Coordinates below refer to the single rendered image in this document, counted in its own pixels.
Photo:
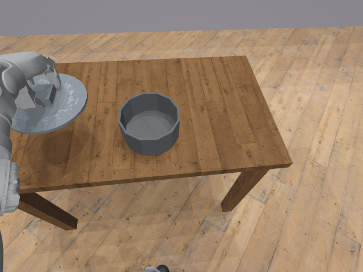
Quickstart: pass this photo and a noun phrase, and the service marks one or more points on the left robot upper arm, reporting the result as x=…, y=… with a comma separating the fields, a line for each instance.
x=9, y=193

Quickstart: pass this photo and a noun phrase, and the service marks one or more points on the robot left forearm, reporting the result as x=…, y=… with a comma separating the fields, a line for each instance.
x=12, y=80

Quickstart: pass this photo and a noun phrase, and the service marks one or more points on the lid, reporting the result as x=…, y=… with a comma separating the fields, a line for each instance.
x=69, y=102

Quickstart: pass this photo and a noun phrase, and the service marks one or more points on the knob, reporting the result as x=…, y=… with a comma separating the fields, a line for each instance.
x=44, y=92

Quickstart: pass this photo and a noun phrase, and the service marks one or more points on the pot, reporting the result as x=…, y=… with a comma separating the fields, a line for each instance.
x=149, y=123

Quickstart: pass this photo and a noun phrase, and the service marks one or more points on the table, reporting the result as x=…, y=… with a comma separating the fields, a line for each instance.
x=225, y=127

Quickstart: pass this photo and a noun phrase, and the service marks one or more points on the left robot hand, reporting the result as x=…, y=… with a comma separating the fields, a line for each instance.
x=32, y=64

